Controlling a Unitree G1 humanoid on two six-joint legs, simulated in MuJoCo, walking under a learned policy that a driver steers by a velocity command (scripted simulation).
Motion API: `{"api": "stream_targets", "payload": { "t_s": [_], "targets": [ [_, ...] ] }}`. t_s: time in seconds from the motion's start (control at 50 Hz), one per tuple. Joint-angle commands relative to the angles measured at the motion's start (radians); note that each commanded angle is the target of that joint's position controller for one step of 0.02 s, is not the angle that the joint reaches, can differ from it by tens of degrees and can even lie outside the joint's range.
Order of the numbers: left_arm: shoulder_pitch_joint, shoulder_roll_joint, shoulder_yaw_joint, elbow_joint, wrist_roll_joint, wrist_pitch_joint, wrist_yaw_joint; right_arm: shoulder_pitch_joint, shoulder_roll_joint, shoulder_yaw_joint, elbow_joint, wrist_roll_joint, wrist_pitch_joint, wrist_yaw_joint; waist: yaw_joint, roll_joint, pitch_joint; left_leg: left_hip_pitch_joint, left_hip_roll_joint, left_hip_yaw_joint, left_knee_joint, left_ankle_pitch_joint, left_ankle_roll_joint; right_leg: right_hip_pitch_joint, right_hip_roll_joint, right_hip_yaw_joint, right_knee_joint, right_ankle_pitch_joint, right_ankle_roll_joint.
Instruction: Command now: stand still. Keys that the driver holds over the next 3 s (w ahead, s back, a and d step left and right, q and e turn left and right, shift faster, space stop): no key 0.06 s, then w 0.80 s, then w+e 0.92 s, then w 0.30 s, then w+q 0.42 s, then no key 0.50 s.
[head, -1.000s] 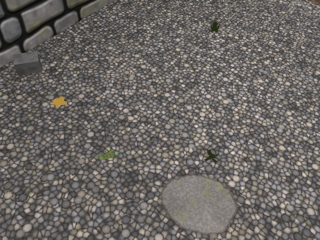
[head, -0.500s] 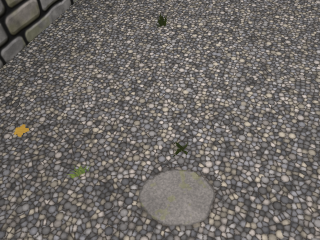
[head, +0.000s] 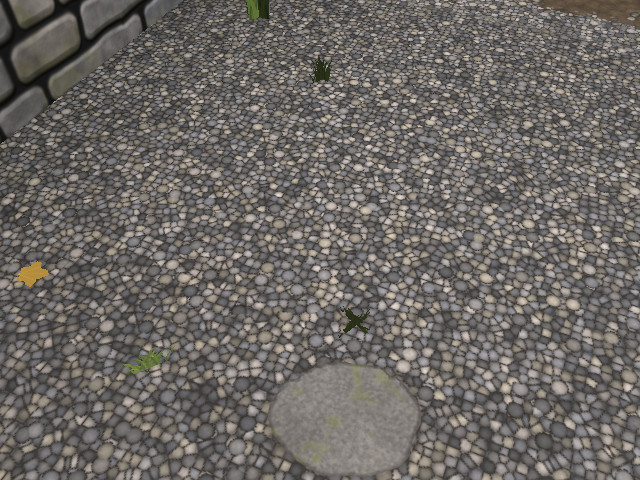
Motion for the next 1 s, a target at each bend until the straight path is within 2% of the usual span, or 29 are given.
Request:
{"api": "stream_targets", "payload": {
  "t_s": [0.02, 0.06, 0.08, 0.12, 0.16, 0.22, 0.26, 0.3, 0.32, 0.34, 0.36, 0.38, 0.4, 0.46, 0.56, 0.64, 0.68, 0.7, 0.72, 0.74, 0.76, 0.78, 0.8, 0.82, 0.84, 0.86, 0.9, 0.94, 1.0],
  "targets": [
    [-0.021, 0.102, 0.021, -0.014, -0.002, -0.013, 0.007, 0.001, -0.120, -0.026, -0.031, 0.001, -0.011, -0.004, -0.005, -0.008, -0.028, -0.020, 0.041, -0.044, -0.094, 0.138, 0.016, 0.022, -0.051, 0.058, -0.078, 0.158, -0.018],
    [-0.019, 0.104, 0.020, 0.010, -0.003, -0.012, 0.009, 0.004, -0.118, -0.025, -0.017, 0.002, -0.011, -0.004, -0.004, -0.007, -0.026, -0.019, 0.037, -0.041, -0.097, 0.143, 0.017, 0.027, -0.051, 0.056, -0.080, 0.165, -0.017],
    [-0.003, 0.102, 0.020, 0.027, -0.005, -0.010, 0.011, 0.021, -0.117, -0.025, -0.002, 0.004, -0.008, -0.005, -0.003, -0.005, -0.047, -0.012, 0.025, -0.030, -0.098, 0.046, 0.021, 0.033, -0.037, 0.042, -0.077, 0.067, -0.021],
    [0.008, 0.119, 0.029, 0.042, -0.018, -0.009, 0.014, 0.029, -0.137, -0.034, 0.005, 0.017, -0.002, -0.011, -0.001, 0.013, 0.006, -0.067, 0.019, -0.048, -0.101, -0.289, 0.060, -0.048, -0.007, 0.018, -0.044, -0.281, -0.045],
    [-0.010, 0.108, 0.026, 0.034, -0.023, -0.030, 0.012, 0.055, -0.148, -0.036, 0.004, 0.026, -0.014, -0.015, -0.014, 0.046, 0.089, -0.099, 0.078, -0.148, -0.153, -0.475, 0.112, -0.170, -0.012, 0.025, -0.004, -0.394, -0.063],
    [-0.056, 0.061, 0.018, 0.018, -0.033, -0.084, -0.010, 0.133, -0.212, -0.061, 0.037, 0.039, -0.043, -0.012, -0.025, 0.178, 0.105, -0.014, 0.279, -0.443, -0.311, -0.526, 0.227, -0.263, -0.008, -0.052, 0.182, -0.169, -0.052],
    [-0.036, 0.063, 0.018, 0.027, -0.040, -0.101, -0.026, 0.087, -0.212, -0.062, 0.021, 0.041, -0.049, -0.006, 0.008, 0.172, 0.113, -0.072, 0.289, -0.434, -0.320, -0.444, 0.229, -0.184, -0.031, -0.045, 0.127, -0.177, -0.080],
    [0.119, 0.085, 0.031, 0.105, -0.041, -0.106, -0.030, -0.014, -0.182, -0.054, -0.016, 0.045, -0.044, 0.003, 0.089, 0.125, 0.076, -0.217, 0.166, -0.248, -0.214, -0.278, 0.147, 0.122, -0.012, -0.048, -0.060, -0.056, -0.092],
    [0.225, 0.139, 0.048, 0.143, -0.036, -0.106, -0.025, -0.065, -0.130, -0.039, -0.044, 0.040, -0.051, 0.006, 0.126, -0.006, 0.047, -0.326, 0.068, -0.103, -0.005, -0.141, 0.082, 0.244, -0.110, 0.133, -0.138, -0.125, -0.126],
    [0.340, 0.247, 0.077, 0.168, -0.039, -0.109, -0.029, -0.088, -0.088, -0.029, -0.086, 0.035, -0.070, 0.005, 0.150, -0.261, 0.006, -0.498, -0.048, 0.045, 0.315, -0.108, 0.016, 0.396, -0.293, 0.472, -0.268, -0.188, -0.232],
    [0.331, 0.204, 0.059, 0.154, -0.019, -0.120, -0.035, -0.092, -0.132, -0.040, -0.091, 0.048, -0.085, 0.002, 0.146, -0.222, 0.015, -0.629, -0.046, -0.045, 0.533, -0.269, 0.016, 0.429, -0.383, 0.623, -0.296, -0.102, -0.300],
    [0.286, 0.144, 0.039, 0.138, -0.013, -0.132, -0.036, -0.051, -0.141, -0.044, -0.077, 0.064, -0.095, 0.011, 0.105, -0.133, 0.034, -0.693, -0.001, -0.100, 0.640, -0.228, 0.040, 0.447, -0.370, 0.547, -0.273, -0.035, -0.288],
    [0.261, 0.126, 0.033, 0.126, -0.014, -0.137, -0.037, -0.033, -0.131, -0.042, -0.064, 0.065, -0.102, 0.020, 0.084, -0.102, 0.025, -0.726, 0.030, -0.099, 0.666, -0.150, 0.061, 0.459, -0.341, 0.458, -0.272, 0.007, -0.257],
    [0.250, 0.075, 0.006, 0.128, -0.015, -0.117, -0.036, -0.088, -0.114, -0.045, -0.083, 0.040, -0.105, 0.044, 0.062, -0.083, 0.038, -0.699, 0.091, -0.045, 0.574, 0.013, 0.055, 0.393, -0.272, 0.248, -0.305, 0.262, -0.188],
    [0.234, 0.145, 0.007, 0.108, -0.010, -0.103, -0.005, -0.260, -0.043, -0.011, -0.150, 0.035, -0.088, 0.062, 0.079, -0.083, 0.094, -0.455, 0.041, 0.047, 0.194, 0.236, 0.000, 0.128, -0.197, 0.077, -0.400, 0.289, -0.176],
    [0.278, 0.166, 0.018, 0.131, -0.032, -0.111, -0.004, -0.312, -0.096, -0.020, -0.180, 0.045, -0.081, 0.063, 0.063, -0.104, 0.119, -0.374, 0.023, 0.020, 0.050, 0.312, 0.041, 0.181, -0.253, 0.060, -0.413, 0.320, -0.159],
    [0.262, 0.178, 0.025, 0.128, -0.028, -0.103, -0.005, -0.269, -0.130, -0.035, -0.174, 0.042, -0.083, 0.066, 0.018, -0.106, 0.069, -0.307, 0.003, 0.020, 0.034, 0.281, 0.076, 0.259, -0.275, 0.039, -0.322, 0.544, -0.134],
    [0.250, 0.190, 0.030, 0.123, -0.022, -0.096, -0.006, -0.200, -0.153, -0.049, -0.157, 0.040, -0.082, 0.064, -0.024, -0.122, 0.008, -0.215, -0.023, 0.037, 0.047, 0.250, 0.096, 0.284, -0.272, 0.023, -0.229, 0.726, -0.120],
    [0.239, 0.185, 0.029, 0.118, -0.014, -0.084, -0.006, -0.057, -0.183, -0.070, -0.113, 0.041, -0.077, 0.058, -0.098, -0.121, -0.081, -0.040, -0.054, 0.059, 0.055, 0.226, 0.122, 0.260, -0.241, -0.006, -0.056, 0.856, -0.099],
    [0.236, 0.168, 0.021, 0.106, -0.005, -0.078, -0.006, 0.112, -0.215, -0.089, -0.064, 0.043, -0.070, 0.048, -0.172, -0.101, -0.177, 0.214, -0.009, 0.011, 0.073, 0.209, 0.154, 0.112, -0.200, -0.025, 0.173, 0.772, -0.071],
    [0.346, 0.045, -0.011, 0.085, 0.001, -0.087, -0.015, 0.232, -0.301, -0.107, -0.035, 0.014, -0.065, 0.043, -0.133, 0.139, -0.337, 0.583, 0.249, -0.410, 0.018, -0.017, 0.287, -0.255, -0.054, -0.057, 0.577, 0.332, -0.018],
    [0.361, 0.021, -0.024, 0.100, -0.015, -0.114, -0.024, 0.236, -0.256, -0.089, -0.024, 0.019, -0.065, 0.051, -0.118, 0.259, -0.431, 0.606, 0.368, -0.801, -0.215, -0.195, 0.353, -0.387, 0.043, 0.064, 0.807, -0.280, -0.013],
    [0.264, 0.119, 0.005, 0.067, -0.045, -0.135, -0.031, 0.138, -0.199, -0.069, -0.032, 0.027, -0.073, 0.056, -0.104, 0.190, -0.250, 0.456, 0.337, -0.722, -0.260, -0.257, 0.301, -0.487, -0.023, 0.103, 0.895, -0.247, -0.035],
    [0.179, 0.148, 0.011, 0.039, -0.059, -0.145, -0.030, 0.052, -0.167, -0.060, -0.049, 0.024, -0.080, 0.058, -0.077, 0.113, -0.129, 0.292, 0.305, -0.565, -0.277, -0.182, 0.270, -0.494, -0.076, 0.070, 0.877, -0.161, -0.054],
    [0.144, 0.137, 0.013, 0.029, -0.050, -0.147, -0.021, -0.013, -0.149, -0.054, -0.052, 0.015, -0.089, 0.063, -0.039, 0.043, -0.062, 0.141, 0.266, -0.442, -0.304, -0.051, 0.253, -0.454, -0.123, 0.053, 0.810, -0.078, -0.055],
    [0.154, 0.129, 0.020, 0.033, -0.036, -0.136, -0.013, -0.049, -0.121, -0.047, -0.054, 0.004, -0.099, 0.067, -0.002, 0.051, -0.048, 0.052, 0.223, -0.349, -0.324, 0.047, 0.234, -0.388, -0.160, 0.059, 0.749, -0.027, -0.056],
    [0.198, 0.079, 0.016, 0.047, -0.033, -0.105, -0.010, -0.059, -0.104, -0.044, -0.038, 0.003, -0.107, 0.069, 0.032, 0.071, -0.044, -0.033, 0.201, -0.250, -0.374, 0.101, 0.235, -0.317, -0.180, 0.059, 0.699, 0.000, -0.047],
    [0.160, 0.077, 0.018, 0.027, -0.033, -0.083, -0.006, -0.029, -0.121, -0.048, -0.012, 0.002, -0.115, 0.061, 0.036, 0.064, -0.008, -0.064, 0.200, -0.176, -0.414, 0.133, 0.243, -0.364, -0.188, 0.059, 0.643, 0.044, -0.032],
    [0.055, 0.089, 0.024, -0.018, -0.025, -0.082, -0.007, 0.029, -0.152, -0.057, 0.018, -0.004, -0.116, 0.039, 0.010, 0.037, 0.024, -0.009, 0.202, -0.102, -0.433, 0.190, 0.234, -0.486, -0.175, 0.093, 0.495, 0.202, -0.015]
  ]
}}
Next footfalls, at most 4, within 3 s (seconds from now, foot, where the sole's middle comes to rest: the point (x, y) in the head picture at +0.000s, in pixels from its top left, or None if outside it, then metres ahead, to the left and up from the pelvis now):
0.74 left None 0.42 0.12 -0.77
1.30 right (389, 395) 0.71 -0.12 -0.77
1.78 left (339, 279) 1.05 -0.02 -0.77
2.28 right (469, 255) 1.13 -0.37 -0.77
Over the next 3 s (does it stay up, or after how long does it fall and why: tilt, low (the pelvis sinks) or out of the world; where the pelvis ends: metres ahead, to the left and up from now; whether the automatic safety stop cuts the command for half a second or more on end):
stays up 1.31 -0.27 0.00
